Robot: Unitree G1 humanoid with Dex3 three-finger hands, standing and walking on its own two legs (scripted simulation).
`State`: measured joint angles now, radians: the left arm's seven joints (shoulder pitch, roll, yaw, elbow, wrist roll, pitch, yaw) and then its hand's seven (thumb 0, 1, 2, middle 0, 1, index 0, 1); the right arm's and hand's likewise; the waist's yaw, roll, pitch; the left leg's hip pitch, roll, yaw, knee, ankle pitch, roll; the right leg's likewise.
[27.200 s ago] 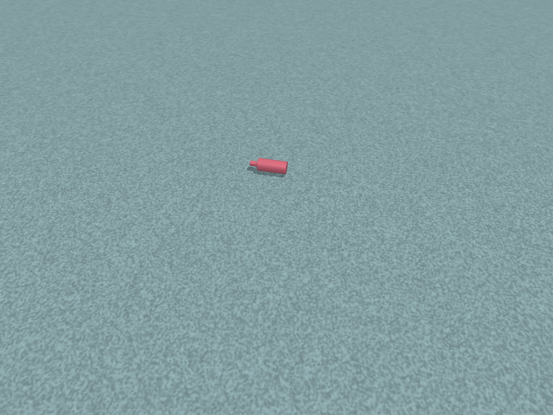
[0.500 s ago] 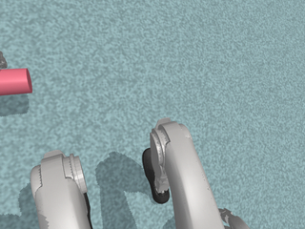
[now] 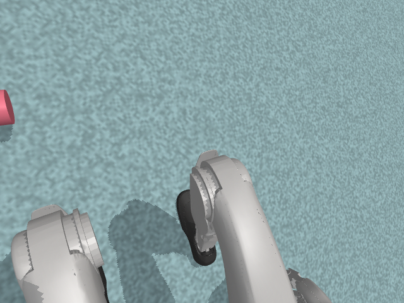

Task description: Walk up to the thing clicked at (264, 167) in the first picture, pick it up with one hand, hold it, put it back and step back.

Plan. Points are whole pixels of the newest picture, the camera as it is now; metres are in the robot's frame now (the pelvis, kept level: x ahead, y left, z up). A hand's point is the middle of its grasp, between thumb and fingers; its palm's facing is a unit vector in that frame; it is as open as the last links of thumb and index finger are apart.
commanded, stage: rest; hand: left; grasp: from above
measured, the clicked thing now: out of the picture +0.50 +0.31 -0.25
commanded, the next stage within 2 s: open in 0.64 s
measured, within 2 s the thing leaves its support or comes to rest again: rests again in 0.80 s
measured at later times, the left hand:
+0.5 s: hand out of the picture +0.50 +0.30 -0.24, palm faces -0.46 -0.07 -0.88, open 9.0 cm
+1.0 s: hand out of the picture +0.49 +0.30 -0.24, palm faces -0.47 -0.05 -0.88, open 9.4 cm
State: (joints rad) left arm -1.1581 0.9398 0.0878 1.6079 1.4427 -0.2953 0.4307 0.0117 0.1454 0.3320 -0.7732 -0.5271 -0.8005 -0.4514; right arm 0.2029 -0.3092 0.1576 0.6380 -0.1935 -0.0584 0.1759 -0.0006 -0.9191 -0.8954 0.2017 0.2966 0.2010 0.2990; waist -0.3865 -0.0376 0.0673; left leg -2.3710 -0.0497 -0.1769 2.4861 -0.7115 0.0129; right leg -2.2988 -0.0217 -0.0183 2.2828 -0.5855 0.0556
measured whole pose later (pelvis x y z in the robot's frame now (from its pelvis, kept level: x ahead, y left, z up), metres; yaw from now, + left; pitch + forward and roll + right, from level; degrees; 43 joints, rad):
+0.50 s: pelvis +0.00 +0.00 -0.01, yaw -2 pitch +30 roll -15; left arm -1.15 1.05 0.14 1.67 1.47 -0.31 0.48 0.01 0.15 0.33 -0.77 -0.53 -0.79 -0.45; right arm 0.18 -0.35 0.22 0.59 -0.23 -0.09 0.20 0.00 -0.91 -0.89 0.20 0.30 0.20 0.30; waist -0.42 -0.09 0.14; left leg -2.36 -0.04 -0.22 2.56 -0.74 0.01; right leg -2.28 0.00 -0.05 2.32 -0.59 0.06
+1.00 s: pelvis +0.00 +0.00 -0.01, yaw -3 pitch +29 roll -16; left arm -1.15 1.08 0.09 1.70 1.46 -0.31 0.49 0.00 0.11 0.56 -0.66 -0.63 -0.67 -0.58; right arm 0.17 -0.34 0.28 0.58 -0.24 -0.12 0.22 0.00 -0.91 -0.90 0.20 0.30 0.20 0.30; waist -0.43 -0.10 0.14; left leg -2.36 -0.04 -0.23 2.56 -0.73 0.02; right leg -2.28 0.00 -0.07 2.31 -0.57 0.05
